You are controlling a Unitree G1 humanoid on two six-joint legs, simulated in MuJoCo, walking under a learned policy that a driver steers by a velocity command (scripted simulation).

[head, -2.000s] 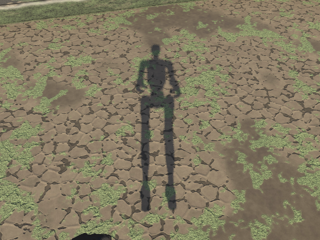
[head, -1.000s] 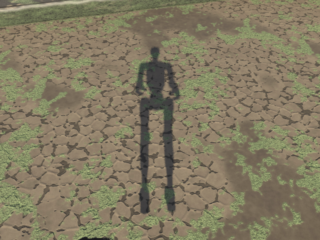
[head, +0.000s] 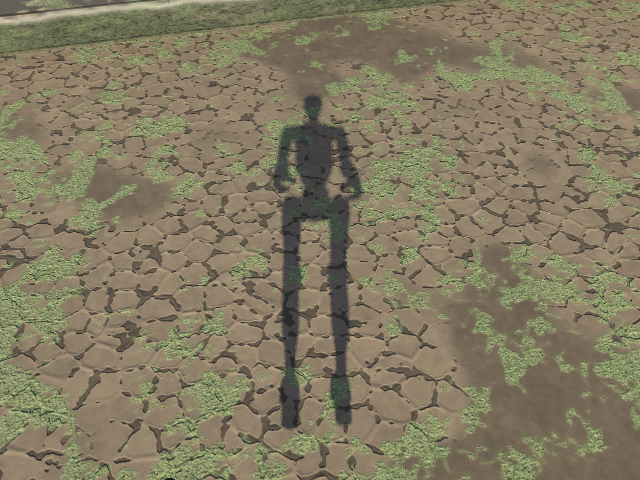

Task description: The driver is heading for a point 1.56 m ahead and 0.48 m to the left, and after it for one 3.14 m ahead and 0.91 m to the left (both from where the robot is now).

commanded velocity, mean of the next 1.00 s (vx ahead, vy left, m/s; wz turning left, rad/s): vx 0.50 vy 0.00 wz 0.00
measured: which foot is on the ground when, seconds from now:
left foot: down 0.00-1.00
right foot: down 0.00-1.00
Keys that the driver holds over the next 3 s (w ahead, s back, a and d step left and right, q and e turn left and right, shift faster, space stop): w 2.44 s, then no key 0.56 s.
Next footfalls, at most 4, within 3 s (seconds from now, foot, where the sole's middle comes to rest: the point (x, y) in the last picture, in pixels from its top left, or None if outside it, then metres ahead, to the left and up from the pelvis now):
none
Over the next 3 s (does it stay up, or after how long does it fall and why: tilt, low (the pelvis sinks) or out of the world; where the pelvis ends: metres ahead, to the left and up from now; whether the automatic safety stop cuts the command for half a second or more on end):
stays up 0.00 0.00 0.02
